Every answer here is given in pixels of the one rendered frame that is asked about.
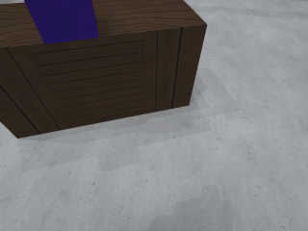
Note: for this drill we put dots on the pedestal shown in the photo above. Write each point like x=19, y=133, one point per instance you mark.
x=144, y=61

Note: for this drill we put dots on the carton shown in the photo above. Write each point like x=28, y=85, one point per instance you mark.
x=63, y=20

